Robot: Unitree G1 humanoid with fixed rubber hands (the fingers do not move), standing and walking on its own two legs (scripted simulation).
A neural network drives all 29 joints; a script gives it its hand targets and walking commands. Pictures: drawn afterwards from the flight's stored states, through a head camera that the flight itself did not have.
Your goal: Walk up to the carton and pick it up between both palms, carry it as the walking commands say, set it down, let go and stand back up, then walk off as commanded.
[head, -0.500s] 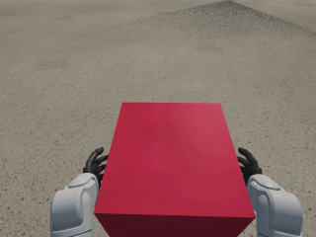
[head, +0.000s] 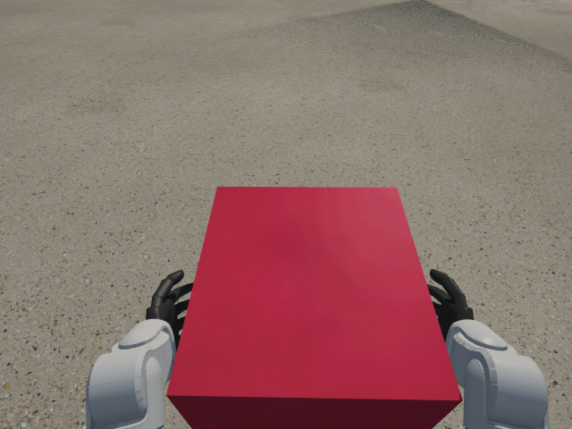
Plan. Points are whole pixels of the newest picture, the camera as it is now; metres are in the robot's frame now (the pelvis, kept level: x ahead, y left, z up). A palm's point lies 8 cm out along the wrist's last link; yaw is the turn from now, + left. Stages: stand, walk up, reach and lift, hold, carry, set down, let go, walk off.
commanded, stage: carry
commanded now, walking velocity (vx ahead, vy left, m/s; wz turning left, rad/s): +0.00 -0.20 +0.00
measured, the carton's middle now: (305, 323) +0.29 +0.00 +0.02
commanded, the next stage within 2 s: none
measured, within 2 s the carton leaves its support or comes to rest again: neither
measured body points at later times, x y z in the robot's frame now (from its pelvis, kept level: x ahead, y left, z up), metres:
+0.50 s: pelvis -0.02 -0.01 +0.01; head -0.03 +0.01 +0.46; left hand +0.24 +0.18 +0.08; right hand +0.23 -0.18 +0.09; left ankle +0.01 +0.10 -0.72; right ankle -0.04 -0.09 -0.69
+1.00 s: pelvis -0.09 -0.11 +0.01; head -0.12 -0.09 +0.46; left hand +0.17 +0.08 +0.08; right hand +0.18 -0.28 +0.10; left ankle -0.06 -0.01 -0.72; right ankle -0.04 -0.20 -0.71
